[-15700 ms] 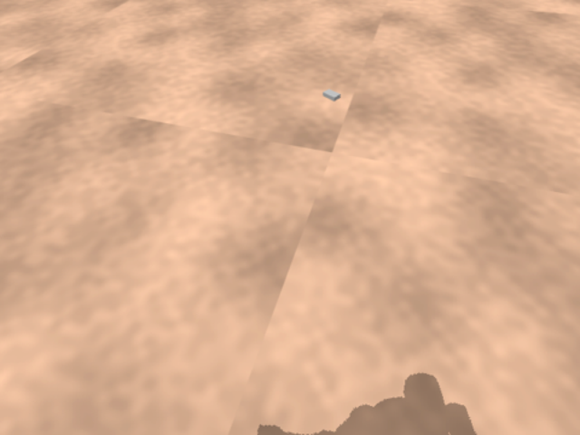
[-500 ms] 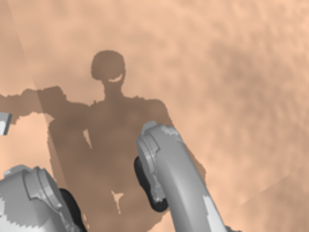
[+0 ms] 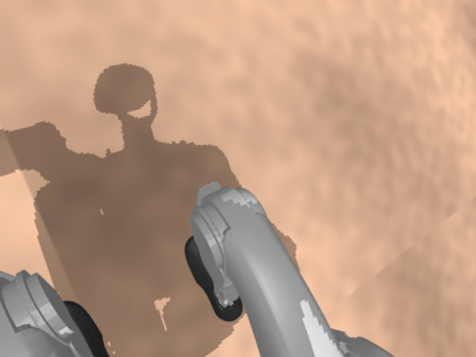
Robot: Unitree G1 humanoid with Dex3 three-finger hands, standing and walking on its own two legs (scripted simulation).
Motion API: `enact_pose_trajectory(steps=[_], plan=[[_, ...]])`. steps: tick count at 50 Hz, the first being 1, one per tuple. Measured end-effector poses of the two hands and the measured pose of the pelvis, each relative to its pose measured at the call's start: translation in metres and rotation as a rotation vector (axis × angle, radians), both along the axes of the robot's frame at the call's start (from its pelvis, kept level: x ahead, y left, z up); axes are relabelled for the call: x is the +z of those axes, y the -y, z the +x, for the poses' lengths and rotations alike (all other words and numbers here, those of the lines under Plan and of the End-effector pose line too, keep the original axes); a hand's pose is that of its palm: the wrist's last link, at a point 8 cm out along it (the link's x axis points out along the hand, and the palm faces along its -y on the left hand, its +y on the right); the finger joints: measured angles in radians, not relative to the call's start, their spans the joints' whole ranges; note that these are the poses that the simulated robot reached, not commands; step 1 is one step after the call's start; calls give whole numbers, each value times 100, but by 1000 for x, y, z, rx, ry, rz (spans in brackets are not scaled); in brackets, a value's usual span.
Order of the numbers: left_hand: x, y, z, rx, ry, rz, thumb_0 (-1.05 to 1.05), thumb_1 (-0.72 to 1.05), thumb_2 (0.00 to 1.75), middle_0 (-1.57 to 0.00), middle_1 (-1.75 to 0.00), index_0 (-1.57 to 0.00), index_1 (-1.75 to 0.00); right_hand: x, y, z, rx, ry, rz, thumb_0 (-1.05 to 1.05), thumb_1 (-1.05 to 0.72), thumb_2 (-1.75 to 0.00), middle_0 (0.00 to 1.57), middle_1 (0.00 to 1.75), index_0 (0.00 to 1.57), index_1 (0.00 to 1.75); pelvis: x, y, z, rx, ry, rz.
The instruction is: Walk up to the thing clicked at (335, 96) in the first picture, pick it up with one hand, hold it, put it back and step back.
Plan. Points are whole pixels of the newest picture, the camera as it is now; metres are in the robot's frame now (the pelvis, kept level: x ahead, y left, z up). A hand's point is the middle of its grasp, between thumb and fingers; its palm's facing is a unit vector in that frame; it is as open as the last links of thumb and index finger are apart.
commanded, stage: rest palm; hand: left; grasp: from above
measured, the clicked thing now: out of the picture +0.44 +0.32 -0.32
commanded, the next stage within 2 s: close in 0.94 s
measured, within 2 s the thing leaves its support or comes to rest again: neither
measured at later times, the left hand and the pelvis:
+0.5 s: hand out of the picture +0.44 +0.32 -0.26, palm faces -0.09 -0.44 -0.89, open 13.8 cm; pelvis +0.00 +0.01 -0.01, yaw -1 degrees
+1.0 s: hand out of the picture +0.44 +0.32 -0.28, palm faces -0.10 -0.44 -0.89, open 13.5 cm; pelvis +0.00 +0.01 -0.01, yaw -2 degrees
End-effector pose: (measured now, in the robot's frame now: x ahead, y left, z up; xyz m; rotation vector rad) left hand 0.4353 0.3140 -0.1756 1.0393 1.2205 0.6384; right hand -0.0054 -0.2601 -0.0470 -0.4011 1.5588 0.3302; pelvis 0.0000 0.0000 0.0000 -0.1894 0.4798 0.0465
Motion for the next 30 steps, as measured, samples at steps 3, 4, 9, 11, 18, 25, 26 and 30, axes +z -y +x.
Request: enact_pose_trajectory(steps=[3,4,9,11,18,25,26,30], plan=[[-13,0,-5,17,3,-9,0,-57,101,-10,-103,-7,-106,2,-3,-4,10,-22,-3,0,-92,-91,20,30,20,30,-2,-1,-1,1,11,-6],[-17,-1,-6,21,5,-10,0,-57,102,-10,-103,-7,-106,2,-4,-5,15,-29,-3,0,-92,-91,20,30,20,30,-3,-1,-1,1,15,-8],[-28,-5,-7,28,16,-6,0,-58,103,-11,-102,-7,-106,2,-10,-3,35,-46,4,0,-92,-91,20,30,20,30,-5,-3,1,2,21,-17],[-29,-7,-5,27,21,-4,-1,-57,103,-11,-102,-8,-106,1,-12,0,45,-43,9,0,-92,-91,20,30,20,30,-6,-4,2,2,20,-20],[-27,-11,2,20,29,-2,0,-53,102,-13,-102,-10,-106,-2,-19,14,70,3,22,0,-92,-91,20,30,20,30,-7,-7,4,2,26,-35],[-30,-10,5,16,29,-16,0,-50,99,-14,-102,-12,-104,-2,-22,22,88,40,25,0,-92,-91,20,30,20,30,-10,-9,4,-1,36,-44],[-31,-9,5,15,29,-17,0,-49,98,-14,-101,-12,-103,-2,-22,22,89,42,25,0,-92,-91,20,30,20,30,-10,-10,4,-2,38,-45],[-36,-9,3,17,27,-18,0,-47,96,-15,-100,-13,-101,-2,-24,21,92,39,22,0,-91,-91,20,30,20,30,-12,-10,4,-4,43,-47]])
